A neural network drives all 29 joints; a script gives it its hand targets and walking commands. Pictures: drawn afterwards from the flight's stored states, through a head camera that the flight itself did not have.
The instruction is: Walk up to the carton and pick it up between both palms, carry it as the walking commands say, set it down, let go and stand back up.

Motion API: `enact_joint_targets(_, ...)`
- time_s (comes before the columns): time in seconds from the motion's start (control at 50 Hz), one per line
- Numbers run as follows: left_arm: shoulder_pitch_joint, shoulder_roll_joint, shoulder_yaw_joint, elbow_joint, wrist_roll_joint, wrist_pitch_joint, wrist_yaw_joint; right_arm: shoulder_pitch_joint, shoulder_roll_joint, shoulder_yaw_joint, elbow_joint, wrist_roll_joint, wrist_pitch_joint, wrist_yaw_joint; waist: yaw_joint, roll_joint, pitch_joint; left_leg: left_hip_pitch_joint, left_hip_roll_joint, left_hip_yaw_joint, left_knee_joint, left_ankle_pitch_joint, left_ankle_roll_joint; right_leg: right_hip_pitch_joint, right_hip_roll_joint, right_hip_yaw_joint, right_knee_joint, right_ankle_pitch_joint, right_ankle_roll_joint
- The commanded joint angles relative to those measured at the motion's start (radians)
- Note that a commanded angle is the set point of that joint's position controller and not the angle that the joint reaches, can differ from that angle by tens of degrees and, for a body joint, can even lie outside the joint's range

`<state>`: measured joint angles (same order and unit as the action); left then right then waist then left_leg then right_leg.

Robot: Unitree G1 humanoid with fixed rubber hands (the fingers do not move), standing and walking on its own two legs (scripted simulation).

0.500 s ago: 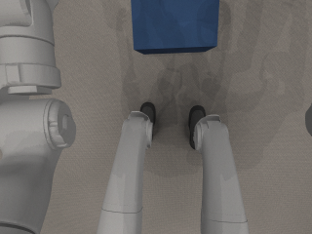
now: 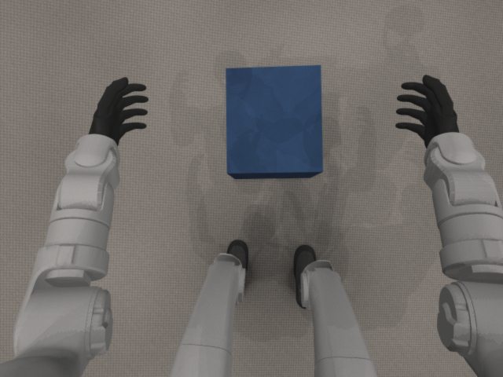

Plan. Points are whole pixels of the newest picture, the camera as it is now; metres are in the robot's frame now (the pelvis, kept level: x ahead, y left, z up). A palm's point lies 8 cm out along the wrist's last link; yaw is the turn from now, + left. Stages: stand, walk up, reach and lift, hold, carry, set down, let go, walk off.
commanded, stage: let go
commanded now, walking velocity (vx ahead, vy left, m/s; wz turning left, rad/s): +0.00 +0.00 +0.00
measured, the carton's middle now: (272, 129) +0.56 +0.02 -0.59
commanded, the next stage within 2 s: stand in 1.04 s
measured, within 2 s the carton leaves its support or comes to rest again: neither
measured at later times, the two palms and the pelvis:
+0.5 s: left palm (72, 309) +0.20 +0.24 -0.01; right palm (494, 319) +0.22 -0.24 -0.03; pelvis +0.02 -0.01 +0.06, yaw +0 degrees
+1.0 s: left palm (57, 306) +0.21 +0.25 +0.00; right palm (500, 329) +0.22 -0.22 -0.01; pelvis +0.06 +0.01 +0.07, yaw +0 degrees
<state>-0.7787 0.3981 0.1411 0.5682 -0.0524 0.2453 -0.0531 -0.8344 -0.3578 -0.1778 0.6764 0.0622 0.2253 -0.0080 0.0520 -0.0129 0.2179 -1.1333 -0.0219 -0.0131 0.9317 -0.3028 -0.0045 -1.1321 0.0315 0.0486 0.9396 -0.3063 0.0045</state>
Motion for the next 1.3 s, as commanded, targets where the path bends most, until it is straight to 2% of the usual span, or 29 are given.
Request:
enact_joint_targets(0.0,0.227,-0.028,-0.009,-0.162,0.003,-0.102,-0.001,0.205,-0.059,0.002,-0.201,-0.037,-0.097,0.020,-0.024,0.040,-1.250,0.807,-0.005,-0.035,-0.083,0.700,-0.013,0.510,0.033,-0.032,-0.134,0.504,0.004)
enact_joint_targets(0.04,0.242,-0.057,-0.028,-0.145,0.003,-0.130,-0.005,0.267,-0.022,0.013,-0.118,-0.045,-0.117,0.038,-0.038,0.058,-1.013,0.771,0.013,-0.048,-0.114,0.621,-0.016,0.376,0.027,-0.035,-0.179,0.361,0.000)
enact_joint_targets(0.1,0.316,-0.094,-0.050,-0.094,-0.005,-0.150,-0.019,0.382,0.030,0.025,-0.011,-0.051,-0.125,0.062,-0.065,0.057,-0.761,0.634,0.019,-0.021,-0.215,0.319,-0.020,0.423,0.005,-0.031,-0.252,0.181,-0.007)
enact_joint_targets(0.16,0.405,-0.094,-0.061,-0.088,-0.005,-0.162,-0.027,0.482,0.063,0.050,-0.013,-0.045,-0.129,0.076,-0.063,0.065,-0.666,0.658,0.018,-0.007,-0.290,0.155,-0.023,0.500,-0.002,-0.045,-0.306,0.062,-0.001)
enact_joint_targets(0.2,0.488,-0.102,-0.068,-0.109,-0.005,-0.169,-0.033,0.574,0.075,0.063,-0.030,-0.051,-0.128,0.079,-0.065,0.063,-0.657,0.716,0.015,0.003,-0.327,0.111,-0.023,0.582,-0.004,-0.049,-0.339,0.031,0.005)
enact_joint_targets(0.3,0.721,-0.100,-0.061,-0.195,0.026,-0.206,-0.032,0.726,0.053,0.072,-0.258,-0.088,-0.180,0.073,-0.032,0.023,-0.673,0.867,0.003,0.009,-0.379,0.134,-0.017,0.762,0.005,-0.047,-0.397,0.057,0.004)
enact_joint_targets(0.32,0.749,-0.102,-0.067,-0.234,0.030,-0.213,-0.033,0.755,0.053,0.075,-0.304,-0.088,-0.192,0.071,-0.034,0.022,-0.668,0.903,-0.001,0.013,-0.389,0.136,-0.017,0.782,0.004,-0.051,-0.412,0.061,0.003)
enact_joint_targets(0.34,0.741,-0.102,-0.063,-0.249,0.034,-0.220,-0.030,0.716,0.037,0.074,-0.361,-0.086,-0.209,0.067,-0.028,0.000,-0.614,0.898,-0.004,0.011,-0.394,0.122,-0.017,0.772,-0.001,-0.050,-0.427,0.037,0.002)
enact_joint_targets(0.38,0.786,-0.101,-0.059,-0.297,0.051,-0.232,-0.023,0.757,0.027,0.075,-0.420,-0.087,-0.229,0.064,-0.021,0.006,-0.558,0.944,-0.007,0.011,-0.406,0.104,-0.018,0.777,-0.010,-0.057,-0.449,0.013,-0.001)
enact_joint_targets(0.42,0.837,-0.113,-0.062,-0.305,0.061,-0.231,-0.024,0.804,0.033,0.087,-0.446,-0.080,-0.240,0.059,-0.029,-0.025,-0.462,0.965,-0.020,0.020,-0.418,0.103,-0.020,0.771,-0.027,-0.058,-0.493,-0.015,-0.003)
enact_joint_targets(0.48,0.906,-0.105,-0.084,-0.297,0.052,-0.215,-0.030,0.917,0.052,0.118,-0.396,-0.074,-0.223,0.058,-0.045,-0.042,-0.310,1.044,-0.037,0.031,-0.427,0.086,-0.019,0.723,-0.061,-0.050,-0.566,-0.084,-0.012)
enact_joint_targets(0.5,0.939,-0.101,-0.085,-0.291,0.052,-0.207,-0.032,0.951,0.059,0.134,-0.396,-0.067,-0.216,0.061,-0.036,-0.048,-0.289,1.092,-0.046,0.036,-0.435,0.089,-0.019,0.717,-0.072,-0.048,-0.592,-0.109,-0.017)
enact_joint_targets(0.52,0.939,-0.092,-0.093,-0.301,0.050,-0.200,-0.034,0.980,0.063,0.140,-0.378,-0.068,-0.206,0.061,-0.051,-0.060,-0.251,1.109,-0.052,0.039,-0.436,0.088,-0.020,0.701,-0.076,-0.045,-0.610,-0.122,-0.018)
enact_joint_targets(0.54,0.971,-0.083,-0.091,-0.294,0.059,-0.188,-0.035,1.024,0.068,0.140,-0.354,-0.077,-0.192,0.061,-0.049,-0.067,-0.243,1.147,-0.061,0.046,-0.443,0.091,-0.022,0.719,-0.084,-0.042,-0.634,-0.137,-0.020)
enact_joint_targets(0.56,0.971,-0.078,-0.092,-0.306,0.059,-0.182,-0.037,1.032,0.069,0.143,-0.360,-0.083,-0.184,0.060,-0.059,-0.081,-0.226,1.176,-0.066,0.050,-0.449,0.091,-0.023,0.718,-0.087,-0.036,-0.646,-0.139,-0.019)
enact_joint_targets(0.6,0.964,-0.068,-0.098,-0.331,0.062,-0.168,-0.040,1.042,0.071,0.140,-0.350,-0.087,-0.167,0.066,-0.067,-0.064,-0.202,1.200,-0.071,0.051,-0.462,0.096,-0.025,0.736,-0.081,-0.036,-0.652,-0.117,-0.018)
enact_joint_targets(0.68,0.922,-0.051,-0.103,-0.367,0.060,-0.149,-0.044,1.004,0.058,0.107,-0.385,-0.100,-0.149,0.068,-0.085,-0.070,-0.171,1.231,-0.064,0.040,-0.469,0.073,-0.020,0.769,-0.067,-0.040,-0.649,-0.115,-0.014)
enact_joint_targets(0.7,0.923,-0.043,-0.099,-0.371,0.061,-0.148,-0.044,0.995,0.057,0.105,-0.395,-0.095,-0.149,0.071,-0.075,-0.059,-0.174,1.233,-0.061,0.038,-0.470,0.078,-0.019,0.788,-0.061,-0.044,-0.642,-0.098,-0.011)
enact_joint_targets(0.76,0.949,-0.045,-0.094,-0.362,0.060,-0.139,-0.044,1.016,0.056,0.092,-0.414,-0.093,-0.145,0.076,-0.078,-0.050,-0.206,1.213,-0.045,0.029,-0.474,0.110,-0.013,0.851,-0.047,-0.046,-0.621,-0.024,-0.007)
enact_joint_targets(0.82,0.972,-0.051,-0.097,-0.351,0.060,-0.141,-0.037,1.030,0.052,0.076,-0.416,-0.085,-0.141,0.084,-0.073,0.021,-0.287,1.152,-0.027,0.016,-0.499,0.165,-0.009,0.992,-0.002,-0.055,-0.563,0.116,0.005)
enact_joint_targets(0.92,1.031,-0.047,-0.084,-0.330,0.079,-0.139,-0.014,1.089,0.053,0.077,-0.381,-0.073,-0.168,0.081,-0.060,0.067,-0.389,1.130,-0.025,-0.013,-0.481,0.359,-0.010,1.069,0.011,-0.050,-0.512,0.311,0.009)
enact_joint_targets(0.96,1.050,-0.056,-0.086,-0.320,0.074,-0.126,0.000,1.109,0.045,0.076,-0.365,-0.069,-0.185,0.073,-0.064,0.056,-0.419,1.117,-0.027,-0.023,-0.472,0.436,-0.012,1.079,0.019,-0.056,-0.495,0.380,0.017)
enact_joint_targets(1.0,1.070,-0.064,-0.087,-0.310,0.070,-0.100,0.018,1.136,0.036,0.091,-0.323,-0.063,-0.193,0.062,-0.057,0.070,-0.405,1.106,-0.025,-0.026,-0.463,0.468,-0.014,1.049,0.018,-0.055,-0.482,0.400,0.019)
enact_joint_targets(1.02,0.976,0.047,-0.054,-0.164,0.089,-0.159,0.049,1.038,-0.107,0.050,-0.170,-0.098,-0.198,0.034,-0.025,-0.033,-0.428,1.044,0.080,-0.037,-0.412,0.512,-0.007,0.975,-0.079,-0.035,-0.431,0.388,0.030)
enact_joint_targets(1.04,0.990,0.050,-0.057,-0.146,0.096,-0.184,0.059,1.034,-0.097,0.049,-0.174,-0.100,-0.200,0.026,-0.035,-0.052,-0.452,1.051,0.077,-0.048,-0.410,0.453,0.003,0.975,-0.086,-0.012,-0.444,0.350,0.029)
enact_joint_targets(1.12,0.991,0.059,-0.057,-0.074,0.107,-0.229,0.065,1.016,-0.087,0.055,-0.145,-0.120,-0.225,0.016,-0.038,-0.011,-0.359,0.969,0.070,-0.071,-0.471,0.267,0.018,0.924,-0.094,0.024,-0.508,0.198,0.019)
enact_joint_targets(1.14,0.983,0.061,-0.056,-0.061,0.111,-0.236,0.064,1.009,-0.092,0.054,-0.144,-0.120,-0.228,0.016,-0.035,0.003,-0.336,0.957,0.069,-0.075,-0.479,0.245,0.017,0.910,-0.091,0.032,-0.518,0.179,0.018)
enact_joint_targets(1.16,0.973,0.062,-0.052,-0.046,0.119,-0.241,0.065,1.015,-0.090,0.053,-0.139,-0.119,-0.232,0.015,-0.036,-0.026,-0.314,0.943,0.072,-0.079,-0.488,0.220,0.017,0.903,-0.088,0.026,-0.528,0.164,0.017)
enact_joint_targets(1.28,0.961,0.068,-0.055,0.025,0.111,-0.275,0.066,1.007,-0.098,0.047,-0.126,-0.114,-0.254,0.007,-0.048,0.018,-0.285,0.947,0.085,-0.092,-0.495,0.203,0.023,0.871,-0.098,0.058,-0.543,0.180,-0.009)
